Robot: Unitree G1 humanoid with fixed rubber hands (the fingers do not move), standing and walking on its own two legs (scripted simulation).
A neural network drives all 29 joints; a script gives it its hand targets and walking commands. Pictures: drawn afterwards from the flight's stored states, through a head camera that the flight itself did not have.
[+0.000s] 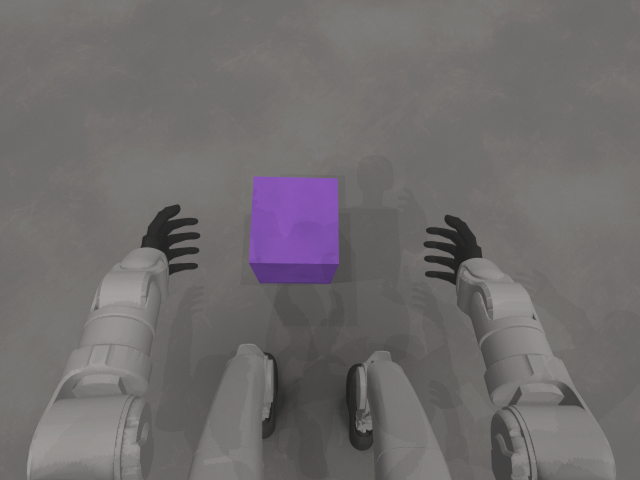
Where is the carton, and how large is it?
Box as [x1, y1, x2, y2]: [249, 176, 338, 283]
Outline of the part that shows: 254,176 249,263 259,282 329,283 338,264 337,178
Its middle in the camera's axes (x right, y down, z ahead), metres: -0.07 +0.00 +1.01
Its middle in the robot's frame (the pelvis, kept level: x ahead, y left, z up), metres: +0.54 +0.05 -0.56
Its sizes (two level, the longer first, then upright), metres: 0.210 0.200 0.250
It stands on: the floor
